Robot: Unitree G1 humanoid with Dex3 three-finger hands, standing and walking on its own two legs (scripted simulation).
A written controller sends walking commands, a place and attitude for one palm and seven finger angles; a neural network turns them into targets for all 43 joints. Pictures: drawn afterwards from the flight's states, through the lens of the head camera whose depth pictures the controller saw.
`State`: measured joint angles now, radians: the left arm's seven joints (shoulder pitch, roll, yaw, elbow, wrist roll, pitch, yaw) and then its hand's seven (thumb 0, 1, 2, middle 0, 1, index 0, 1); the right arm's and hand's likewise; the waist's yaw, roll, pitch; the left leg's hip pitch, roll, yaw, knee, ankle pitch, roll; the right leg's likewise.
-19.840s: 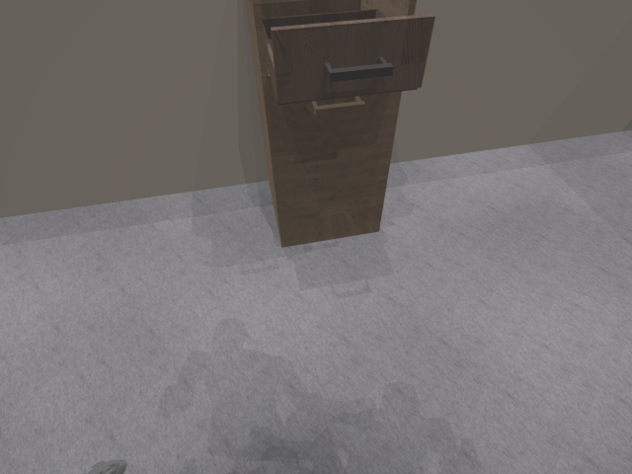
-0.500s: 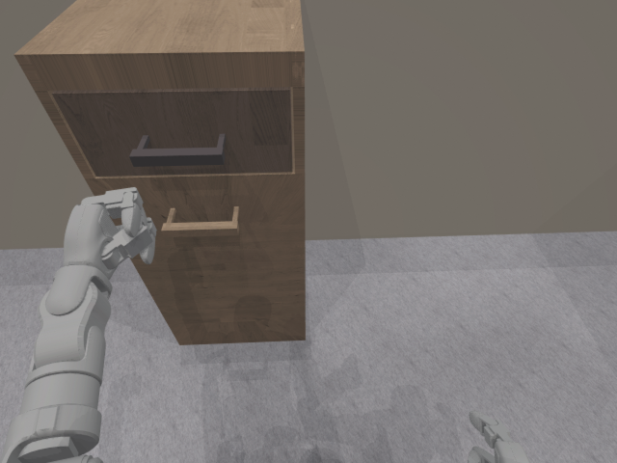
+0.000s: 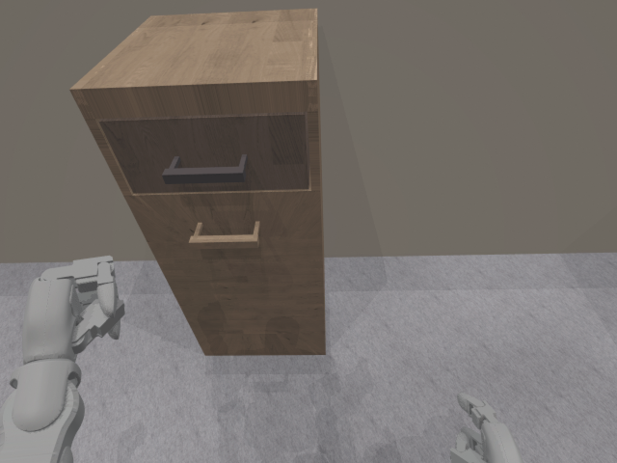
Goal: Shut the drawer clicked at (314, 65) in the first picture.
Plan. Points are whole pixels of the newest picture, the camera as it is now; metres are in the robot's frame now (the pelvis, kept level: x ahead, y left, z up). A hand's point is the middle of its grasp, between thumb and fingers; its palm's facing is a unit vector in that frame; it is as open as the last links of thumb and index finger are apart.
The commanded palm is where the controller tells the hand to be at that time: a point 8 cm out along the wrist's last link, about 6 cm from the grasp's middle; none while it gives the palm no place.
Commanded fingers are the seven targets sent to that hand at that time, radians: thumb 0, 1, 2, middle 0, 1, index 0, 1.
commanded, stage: draw the hand back to the body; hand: left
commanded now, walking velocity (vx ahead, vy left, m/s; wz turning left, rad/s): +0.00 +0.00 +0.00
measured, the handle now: (207, 168) +0.61 +0.26 +0.06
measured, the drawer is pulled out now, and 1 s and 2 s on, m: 0.00 0.00 0.00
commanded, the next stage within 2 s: step back with the hand held close in 0.38 s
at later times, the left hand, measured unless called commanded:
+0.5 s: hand (82, 355) +0.17 +0.24 +0.15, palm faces +0.42 -0.83 -0.37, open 3.3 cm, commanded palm +0.12 +0.28 +0.17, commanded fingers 0.00 0.90 0.90 -1.40 -1.60 -1.40 -1.60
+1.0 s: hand (51, 378) +0.15 +0.26 +0.15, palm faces +0.32 -0.82 -0.47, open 3.3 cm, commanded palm +0.09 +0.30 +0.17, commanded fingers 0.00 0.90 0.90 -1.40 -1.60 -1.40 -1.60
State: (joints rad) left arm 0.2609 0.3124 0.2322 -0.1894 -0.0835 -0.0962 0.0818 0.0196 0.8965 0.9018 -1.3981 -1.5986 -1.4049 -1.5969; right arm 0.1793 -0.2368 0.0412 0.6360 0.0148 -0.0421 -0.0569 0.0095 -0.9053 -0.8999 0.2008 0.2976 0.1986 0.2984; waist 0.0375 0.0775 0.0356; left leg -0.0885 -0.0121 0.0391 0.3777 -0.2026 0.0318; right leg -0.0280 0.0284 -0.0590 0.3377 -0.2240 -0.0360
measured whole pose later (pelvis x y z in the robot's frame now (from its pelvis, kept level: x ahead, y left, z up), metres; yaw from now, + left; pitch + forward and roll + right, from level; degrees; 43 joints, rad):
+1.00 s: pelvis -0.04 +0.02 -0.01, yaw +1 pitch +1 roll -1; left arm 0.63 0.40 0.34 -0.55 -0.07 -0.18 0.12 0.02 0.89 0.90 -1.40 -1.60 -1.41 -1.60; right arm 0.18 -0.22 -0.02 0.56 0.02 0.02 -0.08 0.01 -0.91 -0.90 0.20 0.30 0.20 0.30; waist 0.00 0.04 0.03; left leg -0.32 -0.03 0.03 0.48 -0.18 0.06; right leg -0.25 0.01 -0.08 0.43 -0.20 -0.01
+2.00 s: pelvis -0.17 +0.03 -0.02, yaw -1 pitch +1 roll -4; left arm 0.66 0.48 0.39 -0.66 -0.10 -0.28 0.10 0.02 0.89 0.90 -1.40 -1.60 -1.41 -1.60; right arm 0.18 -0.19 0.02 0.62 0.00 -0.06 -0.07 0.01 -0.90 -0.90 0.20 0.30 0.20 0.30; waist -0.02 0.01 -0.02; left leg -0.53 0.00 -0.02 0.53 -0.07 0.01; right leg -0.10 0.07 -0.03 0.50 -0.41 -0.01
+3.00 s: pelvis -0.24 +0.10 -0.01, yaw +1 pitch -2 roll -2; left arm 0.62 0.35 0.34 -0.52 -0.03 -0.21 0.14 0.02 0.89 0.90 -1.40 -1.60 -1.41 -1.60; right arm 0.20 -0.18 0.02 0.64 0.00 -0.13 -0.08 0.01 -0.90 -0.90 0.20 0.30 0.20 0.30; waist 0.02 0.01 0.02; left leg -0.32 -0.01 -0.03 0.49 -0.15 0.03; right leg -0.15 -0.01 -0.04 0.44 -0.26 0.02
